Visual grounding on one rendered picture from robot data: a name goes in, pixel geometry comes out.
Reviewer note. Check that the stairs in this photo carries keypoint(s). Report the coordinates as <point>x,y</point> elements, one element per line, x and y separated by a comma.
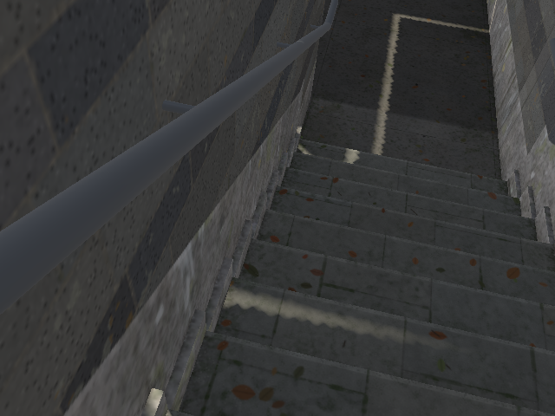
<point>383,287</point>

